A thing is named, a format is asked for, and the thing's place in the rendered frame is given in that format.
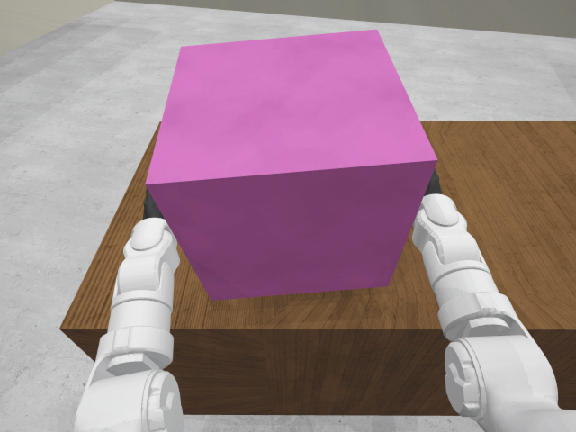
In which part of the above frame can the robot right upper arm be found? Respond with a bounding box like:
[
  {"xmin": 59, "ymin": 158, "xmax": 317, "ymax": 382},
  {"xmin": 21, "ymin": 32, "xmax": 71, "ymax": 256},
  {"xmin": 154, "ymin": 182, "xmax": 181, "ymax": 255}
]
[{"xmin": 445, "ymin": 335, "xmax": 576, "ymax": 432}]

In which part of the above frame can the robot left hand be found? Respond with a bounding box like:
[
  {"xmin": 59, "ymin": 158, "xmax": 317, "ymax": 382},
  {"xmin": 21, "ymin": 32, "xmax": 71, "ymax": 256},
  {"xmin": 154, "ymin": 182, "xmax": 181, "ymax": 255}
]
[{"xmin": 143, "ymin": 188, "xmax": 165, "ymax": 220}]

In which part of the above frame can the robot right forearm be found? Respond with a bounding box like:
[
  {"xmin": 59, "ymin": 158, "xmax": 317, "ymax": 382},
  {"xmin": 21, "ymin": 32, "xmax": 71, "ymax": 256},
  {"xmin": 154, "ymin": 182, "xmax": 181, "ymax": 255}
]
[{"xmin": 412, "ymin": 194, "xmax": 558, "ymax": 404}]

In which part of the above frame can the pedestal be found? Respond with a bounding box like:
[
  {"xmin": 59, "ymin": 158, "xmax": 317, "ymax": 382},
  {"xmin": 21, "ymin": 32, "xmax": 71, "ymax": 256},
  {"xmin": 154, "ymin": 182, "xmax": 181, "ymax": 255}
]
[{"xmin": 59, "ymin": 121, "xmax": 576, "ymax": 416}]

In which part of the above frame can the robot left forearm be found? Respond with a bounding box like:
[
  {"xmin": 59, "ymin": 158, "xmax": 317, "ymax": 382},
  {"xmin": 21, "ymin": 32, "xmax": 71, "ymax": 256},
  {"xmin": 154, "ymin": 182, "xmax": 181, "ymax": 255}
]
[{"xmin": 74, "ymin": 218, "xmax": 180, "ymax": 432}]

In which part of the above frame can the robot left upper arm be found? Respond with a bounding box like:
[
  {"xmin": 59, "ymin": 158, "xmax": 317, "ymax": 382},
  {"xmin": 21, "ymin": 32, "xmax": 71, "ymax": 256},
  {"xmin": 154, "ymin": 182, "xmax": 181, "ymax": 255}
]
[{"xmin": 76, "ymin": 369, "xmax": 185, "ymax": 432}]

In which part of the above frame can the robot right hand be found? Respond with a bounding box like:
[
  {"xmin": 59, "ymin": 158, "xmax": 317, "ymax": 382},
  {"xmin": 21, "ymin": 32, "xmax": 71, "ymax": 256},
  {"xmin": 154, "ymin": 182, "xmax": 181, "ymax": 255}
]
[{"xmin": 424, "ymin": 169, "xmax": 442, "ymax": 196}]

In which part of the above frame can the carton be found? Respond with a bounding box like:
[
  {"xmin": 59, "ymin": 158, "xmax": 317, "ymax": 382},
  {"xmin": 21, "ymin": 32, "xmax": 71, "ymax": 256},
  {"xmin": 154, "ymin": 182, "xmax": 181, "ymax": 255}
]
[{"xmin": 145, "ymin": 30, "xmax": 437, "ymax": 301}]

